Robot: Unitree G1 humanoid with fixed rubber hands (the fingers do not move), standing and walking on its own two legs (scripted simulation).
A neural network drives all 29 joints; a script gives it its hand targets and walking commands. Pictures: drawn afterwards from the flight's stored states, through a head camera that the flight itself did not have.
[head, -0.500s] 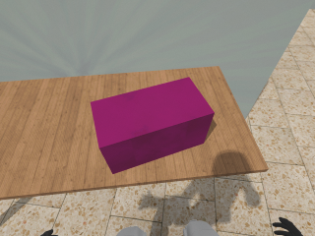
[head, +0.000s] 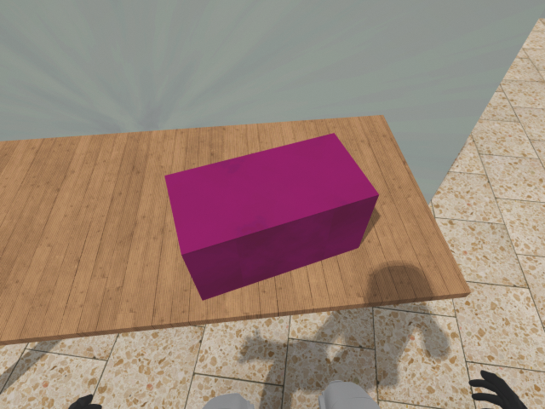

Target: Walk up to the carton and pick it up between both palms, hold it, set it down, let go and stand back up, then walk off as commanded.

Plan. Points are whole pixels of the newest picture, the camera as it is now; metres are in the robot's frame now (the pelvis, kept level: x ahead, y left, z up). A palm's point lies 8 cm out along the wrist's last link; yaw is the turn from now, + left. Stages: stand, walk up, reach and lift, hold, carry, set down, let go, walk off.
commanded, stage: walk up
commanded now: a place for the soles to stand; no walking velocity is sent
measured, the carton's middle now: (269, 214) +0.43 +0.01 -0.02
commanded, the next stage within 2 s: reach and lift in 0.28 s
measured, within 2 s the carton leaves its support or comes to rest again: neither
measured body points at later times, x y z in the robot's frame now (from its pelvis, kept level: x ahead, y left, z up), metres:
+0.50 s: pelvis -0.01 +0.01 +0.00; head +0.04 +0.01 +0.44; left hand +0.19 +0.31 -0.08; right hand +0.13 -0.29 -0.11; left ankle +0.02 +0.09 -0.70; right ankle +0.04 -0.15 -0.70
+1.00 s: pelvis -0.02 -0.02 +0.01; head +0.00 -0.04 +0.46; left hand +0.17 +0.24 -0.04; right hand +0.15 -0.32 -0.07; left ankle +0.01 +0.09 -0.70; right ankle +0.04 -0.16 -0.70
